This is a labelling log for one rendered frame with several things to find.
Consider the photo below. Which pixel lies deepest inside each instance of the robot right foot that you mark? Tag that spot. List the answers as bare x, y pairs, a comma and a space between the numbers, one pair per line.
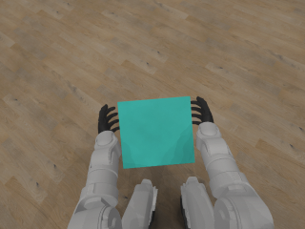
183, 214

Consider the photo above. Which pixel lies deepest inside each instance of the robot left hand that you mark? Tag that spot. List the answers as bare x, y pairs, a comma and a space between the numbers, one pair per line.
103, 120

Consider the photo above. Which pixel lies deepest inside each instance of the robot left forearm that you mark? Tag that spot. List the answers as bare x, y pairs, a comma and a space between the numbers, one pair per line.
101, 185

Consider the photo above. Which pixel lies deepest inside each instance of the carton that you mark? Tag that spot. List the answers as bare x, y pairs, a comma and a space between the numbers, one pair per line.
156, 132

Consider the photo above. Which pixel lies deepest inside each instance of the robot right hand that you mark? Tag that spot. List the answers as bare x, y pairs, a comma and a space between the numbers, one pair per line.
206, 115

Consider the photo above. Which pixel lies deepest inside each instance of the robot right upper arm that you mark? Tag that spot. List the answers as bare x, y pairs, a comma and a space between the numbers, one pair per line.
241, 212

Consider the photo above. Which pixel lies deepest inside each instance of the robot right thigh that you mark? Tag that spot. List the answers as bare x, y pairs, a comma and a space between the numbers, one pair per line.
196, 200

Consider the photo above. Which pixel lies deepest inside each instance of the robot left upper arm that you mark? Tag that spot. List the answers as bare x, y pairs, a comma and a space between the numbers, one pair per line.
102, 217

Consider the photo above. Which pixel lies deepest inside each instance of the robot right forearm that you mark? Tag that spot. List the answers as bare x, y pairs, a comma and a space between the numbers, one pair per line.
225, 177

